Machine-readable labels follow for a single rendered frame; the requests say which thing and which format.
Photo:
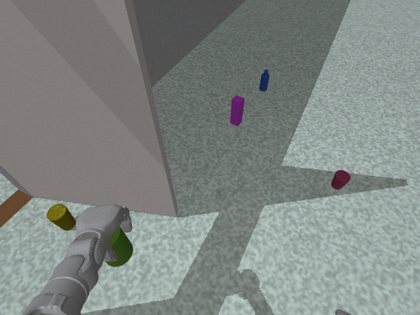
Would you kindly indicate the left robot hand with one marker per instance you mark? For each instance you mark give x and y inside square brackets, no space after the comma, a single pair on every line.
[106,218]

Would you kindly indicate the left robot arm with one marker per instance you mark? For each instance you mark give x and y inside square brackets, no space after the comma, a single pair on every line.
[68,288]

